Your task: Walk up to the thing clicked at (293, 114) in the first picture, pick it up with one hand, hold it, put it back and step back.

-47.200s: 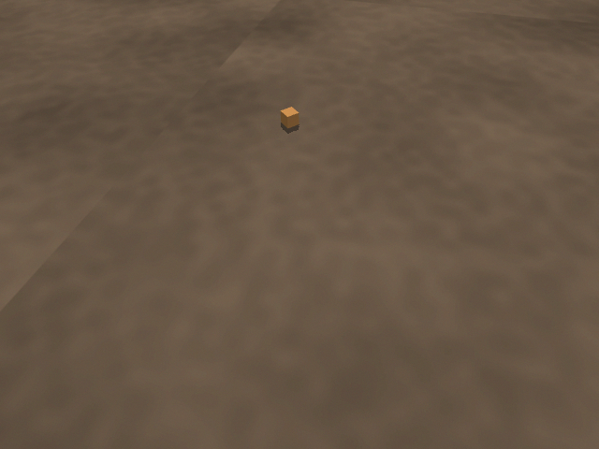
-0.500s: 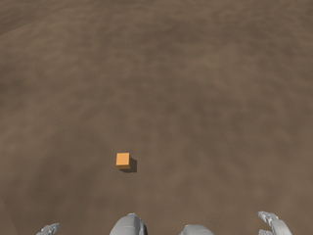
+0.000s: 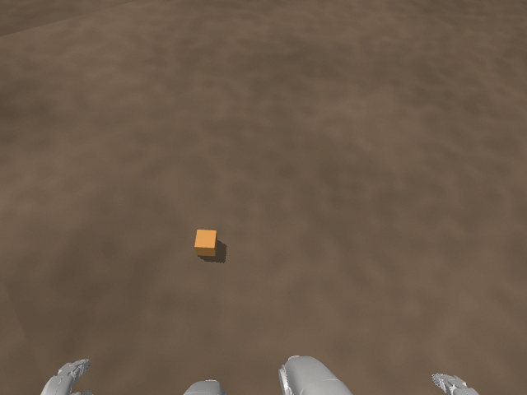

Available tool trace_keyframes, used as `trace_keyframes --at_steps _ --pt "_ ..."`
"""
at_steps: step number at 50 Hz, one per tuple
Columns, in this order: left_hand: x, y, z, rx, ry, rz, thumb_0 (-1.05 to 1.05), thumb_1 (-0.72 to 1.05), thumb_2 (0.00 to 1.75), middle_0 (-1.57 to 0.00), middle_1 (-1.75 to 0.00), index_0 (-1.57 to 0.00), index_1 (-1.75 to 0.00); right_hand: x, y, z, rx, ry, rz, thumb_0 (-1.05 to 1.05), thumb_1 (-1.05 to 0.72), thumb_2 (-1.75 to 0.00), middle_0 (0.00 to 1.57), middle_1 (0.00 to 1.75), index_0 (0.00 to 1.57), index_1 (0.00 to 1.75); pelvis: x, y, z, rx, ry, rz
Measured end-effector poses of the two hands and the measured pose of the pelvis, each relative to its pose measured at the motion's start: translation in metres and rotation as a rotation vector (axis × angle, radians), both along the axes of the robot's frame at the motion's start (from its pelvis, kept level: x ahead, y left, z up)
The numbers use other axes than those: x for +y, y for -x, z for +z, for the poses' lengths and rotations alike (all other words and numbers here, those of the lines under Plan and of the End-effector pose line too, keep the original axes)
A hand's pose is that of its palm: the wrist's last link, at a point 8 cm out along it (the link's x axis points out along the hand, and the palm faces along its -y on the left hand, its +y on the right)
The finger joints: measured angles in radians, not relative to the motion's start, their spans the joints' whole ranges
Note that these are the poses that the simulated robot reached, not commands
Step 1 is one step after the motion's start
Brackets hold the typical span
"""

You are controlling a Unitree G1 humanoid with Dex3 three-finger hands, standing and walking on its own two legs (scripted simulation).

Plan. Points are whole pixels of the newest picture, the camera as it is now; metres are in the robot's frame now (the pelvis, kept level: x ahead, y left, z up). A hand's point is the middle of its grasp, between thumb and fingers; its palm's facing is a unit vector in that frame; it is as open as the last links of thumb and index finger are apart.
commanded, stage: step back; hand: left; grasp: from above
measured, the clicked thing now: (206, 242) +0.70 +0.19 -0.73
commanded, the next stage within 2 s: none
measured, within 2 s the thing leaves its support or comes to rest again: neither
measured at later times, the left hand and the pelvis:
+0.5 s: hand out of the picture -0.06 +0.23 -0.14, palm faces -0.01 -0.90 -0.43, open 7.4 cm; pelvis -0.17 -0.04 -0.01, yaw +1 degrees
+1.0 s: hand out of the picture -0.28 +0.19 -0.14, palm faces -0.03 -0.91 -0.42, open 7.4 cm; pelvis -0.35 -0.08 -0.01, yaw -2 degrees
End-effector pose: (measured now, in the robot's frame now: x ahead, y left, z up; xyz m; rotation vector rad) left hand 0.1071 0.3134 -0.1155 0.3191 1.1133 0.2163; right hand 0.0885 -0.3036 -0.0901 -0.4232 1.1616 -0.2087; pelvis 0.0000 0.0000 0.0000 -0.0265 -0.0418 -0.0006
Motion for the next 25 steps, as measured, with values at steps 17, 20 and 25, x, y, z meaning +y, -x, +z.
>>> trace_keyframes --at_steps 17,20,25 --pt "-0.045 0.159 0.010 0.113 -0.050 -0.025 0.01 0.91 0.89 -0.20 -0.30 -0.20 -0.30 -0.056 0.110 -0.025 -0.058 -0.037 -0.069 0.01 -0.91 -0.90 0.21 0.30 0.20 0.30 -0.039 0.119 -0.008 -0.007 -0.045 -0.056" --pt "-0.047 0.173 0.018 0.099 -0.063 -0.020 0.01 0.90 0.89 -0.21 -0.30 -0.20 -0.30 -0.058 0.140 -0.026 -0.023 -0.041 -0.065 0.01 -0.91 -0.90 0.21 0.30 0.20 0.30 -0.040 0.136 -0.004 0.002 -0.057 -0.040" --pt "-0.041 0.178 0.018 0.008 -0.081 -0.022 0.01 0.90 0.89 -0.21 -0.30 -0.20 -0.30 -0.053 0.188 -0.031 0.061 -0.030 -0.035 0.01 -0.91 -0.90 0.20 0.30 0.20 0.30 -0.040 0.168 -0.008 0.010 -0.047 0.011"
